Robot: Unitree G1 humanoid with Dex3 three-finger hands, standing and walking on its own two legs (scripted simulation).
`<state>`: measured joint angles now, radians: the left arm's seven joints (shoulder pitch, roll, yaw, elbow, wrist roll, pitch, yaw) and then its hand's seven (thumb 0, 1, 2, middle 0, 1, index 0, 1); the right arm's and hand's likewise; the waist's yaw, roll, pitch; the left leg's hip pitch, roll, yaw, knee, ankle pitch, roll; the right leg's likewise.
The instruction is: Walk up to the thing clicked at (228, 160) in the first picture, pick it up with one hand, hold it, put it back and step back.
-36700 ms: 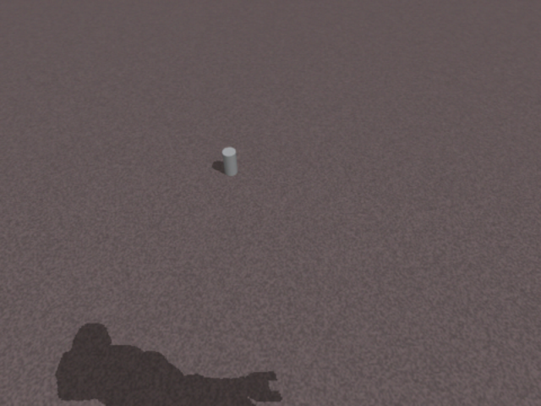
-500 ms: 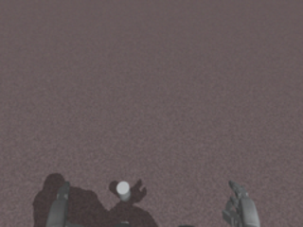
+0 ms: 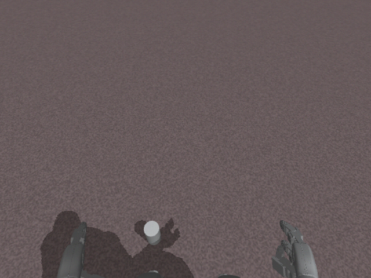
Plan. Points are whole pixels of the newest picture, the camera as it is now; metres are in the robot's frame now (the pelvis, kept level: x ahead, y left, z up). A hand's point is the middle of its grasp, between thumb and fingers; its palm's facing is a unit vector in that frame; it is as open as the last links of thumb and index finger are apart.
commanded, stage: home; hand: left
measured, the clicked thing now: (152, 233) +0.41 +0.15 -0.65
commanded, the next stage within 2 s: stand in 0.72 s
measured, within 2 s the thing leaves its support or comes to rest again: neither
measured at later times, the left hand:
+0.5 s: hand (104, 257) +0.18 +0.18 -0.06, palm faces +0.11 -0.96 -0.27, open 17.6 cm
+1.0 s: hand (104, 260) +0.17 +0.18 -0.06, palm faces +0.11 -0.96 -0.27, open 16.2 cm
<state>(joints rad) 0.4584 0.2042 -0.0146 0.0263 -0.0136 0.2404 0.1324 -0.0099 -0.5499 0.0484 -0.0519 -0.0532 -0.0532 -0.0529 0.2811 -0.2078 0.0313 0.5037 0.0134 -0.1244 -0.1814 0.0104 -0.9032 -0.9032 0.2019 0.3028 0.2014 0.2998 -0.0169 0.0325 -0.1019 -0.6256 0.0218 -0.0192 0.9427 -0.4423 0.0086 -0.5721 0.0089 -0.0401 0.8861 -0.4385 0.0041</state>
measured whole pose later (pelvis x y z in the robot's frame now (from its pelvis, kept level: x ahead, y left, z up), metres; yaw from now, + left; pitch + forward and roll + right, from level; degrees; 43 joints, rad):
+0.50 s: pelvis +0.01 +0.00 +0.00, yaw +0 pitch +8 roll -2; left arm 0.45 0.20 -0.01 0.03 -0.01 0.24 0.13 -0.01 -0.58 0.03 -0.05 -0.05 -0.05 -0.05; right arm 0.28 -0.21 0.03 0.52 0.01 -0.13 -0.18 0.01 -0.90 -0.90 0.20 0.30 0.20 0.30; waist -0.01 0.03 -0.10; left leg -0.61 0.02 -0.02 0.93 -0.46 0.01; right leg -0.56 0.01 -0.04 0.88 -0.45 0.00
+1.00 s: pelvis +0.01 +0.00 +0.00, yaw +0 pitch +7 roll -2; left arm 0.45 0.20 -0.01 0.04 -0.02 0.24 0.13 -0.01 -0.39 0.22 -0.13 -0.17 -0.13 -0.17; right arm 0.28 -0.21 0.03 0.51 0.01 -0.12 -0.18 0.01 -0.90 -0.90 0.20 0.30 0.20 0.30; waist -0.02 0.03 -0.10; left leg -0.61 0.02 -0.02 0.93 -0.45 0.01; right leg -0.56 0.01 -0.04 0.88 -0.45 0.00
